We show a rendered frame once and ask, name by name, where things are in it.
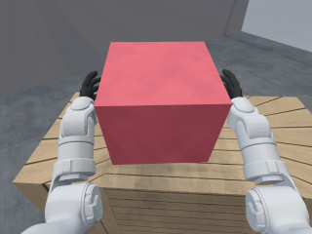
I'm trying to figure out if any carton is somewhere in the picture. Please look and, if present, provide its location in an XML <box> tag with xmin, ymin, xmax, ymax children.
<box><xmin>94</xmin><ymin>41</ymin><xmax>233</xmax><ymax>165</ymax></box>

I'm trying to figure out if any left robot hand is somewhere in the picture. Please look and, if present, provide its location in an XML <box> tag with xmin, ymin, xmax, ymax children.
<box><xmin>79</xmin><ymin>70</ymin><xmax>101</xmax><ymax>102</ymax></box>

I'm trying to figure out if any pedestal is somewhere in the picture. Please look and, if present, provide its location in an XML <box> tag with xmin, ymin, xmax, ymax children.
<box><xmin>13</xmin><ymin>92</ymin><xmax>312</xmax><ymax>234</ymax></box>

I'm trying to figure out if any left robot forearm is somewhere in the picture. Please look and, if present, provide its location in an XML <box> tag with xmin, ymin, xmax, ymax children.
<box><xmin>45</xmin><ymin>97</ymin><xmax>98</xmax><ymax>222</ymax></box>

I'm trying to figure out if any right robot hand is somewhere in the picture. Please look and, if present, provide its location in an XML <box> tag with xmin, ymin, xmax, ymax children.
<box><xmin>219</xmin><ymin>68</ymin><xmax>243</xmax><ymax>99</ymax></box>

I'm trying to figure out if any robot left upper arm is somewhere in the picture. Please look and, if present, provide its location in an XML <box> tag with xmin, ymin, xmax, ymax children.
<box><xmin>20</xmin><ymin>182</ymin><xmax>103</xmax><ymax>234</ymax></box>

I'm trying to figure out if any robot right upper arm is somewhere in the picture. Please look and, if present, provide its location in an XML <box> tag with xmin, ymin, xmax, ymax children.
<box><xmin>245</xmin><ymin>185</ymin><xmax>312</xmax><ymax>234</ymax></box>

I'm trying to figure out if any right robot forearm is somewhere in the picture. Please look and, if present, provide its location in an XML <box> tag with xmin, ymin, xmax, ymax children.
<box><xmin>227</xmin><ymin>97</ymin><xmax>310</xmax><ymax>223</ymax></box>

